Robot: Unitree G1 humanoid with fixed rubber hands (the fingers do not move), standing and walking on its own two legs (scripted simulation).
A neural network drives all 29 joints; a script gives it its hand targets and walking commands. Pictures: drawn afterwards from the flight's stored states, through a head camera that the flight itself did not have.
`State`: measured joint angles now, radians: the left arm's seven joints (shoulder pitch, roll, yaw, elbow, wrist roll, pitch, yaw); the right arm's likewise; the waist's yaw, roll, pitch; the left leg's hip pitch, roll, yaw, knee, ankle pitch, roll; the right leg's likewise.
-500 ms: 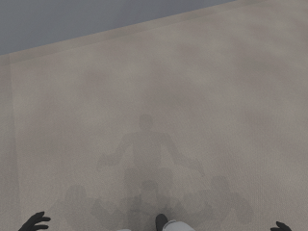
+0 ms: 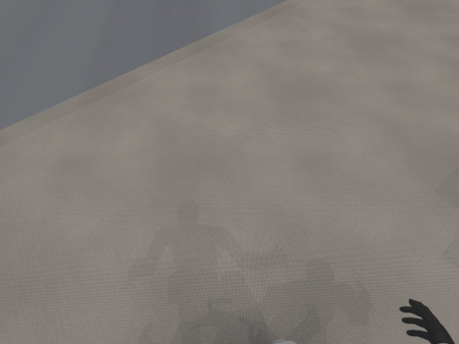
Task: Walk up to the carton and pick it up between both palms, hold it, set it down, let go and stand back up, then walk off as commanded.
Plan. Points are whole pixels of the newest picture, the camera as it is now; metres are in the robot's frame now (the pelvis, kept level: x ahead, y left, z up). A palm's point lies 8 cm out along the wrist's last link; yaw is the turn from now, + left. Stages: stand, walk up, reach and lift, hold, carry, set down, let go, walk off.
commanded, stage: walk up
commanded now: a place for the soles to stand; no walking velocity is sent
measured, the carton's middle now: out of the picture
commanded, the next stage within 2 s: none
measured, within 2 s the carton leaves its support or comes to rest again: neither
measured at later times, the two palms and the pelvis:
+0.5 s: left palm (124, 312) +0.20 +0.22 -0.10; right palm out of the picture +0.07 -0.43 -0.07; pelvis +0.03 -0.06 -0.01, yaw -12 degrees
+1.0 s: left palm (180, 255) +0.31 +0.13 -0.10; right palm out of the picture +0.01 -0.47 -0.04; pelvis +0.08 -0.12 +0.01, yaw -21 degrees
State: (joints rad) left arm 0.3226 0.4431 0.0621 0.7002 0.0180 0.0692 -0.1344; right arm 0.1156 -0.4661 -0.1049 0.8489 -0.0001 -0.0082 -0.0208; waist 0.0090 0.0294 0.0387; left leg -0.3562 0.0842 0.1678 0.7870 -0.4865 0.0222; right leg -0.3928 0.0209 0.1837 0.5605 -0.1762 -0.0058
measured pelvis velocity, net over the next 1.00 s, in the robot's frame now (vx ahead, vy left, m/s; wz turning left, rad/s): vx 0.08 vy -0.12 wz -0.36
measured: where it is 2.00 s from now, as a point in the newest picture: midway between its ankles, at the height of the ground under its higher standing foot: outside the picture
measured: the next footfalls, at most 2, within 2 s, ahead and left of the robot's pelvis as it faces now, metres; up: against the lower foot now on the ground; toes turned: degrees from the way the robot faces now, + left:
left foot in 0.12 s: +0.05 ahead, +0.09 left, +0.00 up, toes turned +5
right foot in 0.50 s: +0.08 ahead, -0.23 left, +0.00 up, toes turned -5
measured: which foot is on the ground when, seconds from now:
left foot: up 0.00-0.10, down 0.12-0.52, up 0.54-0.72, down 0.74-1.00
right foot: down 0.00-0.16, up 0.18-0.48, down 0.50-0.76, up 0.78-1.00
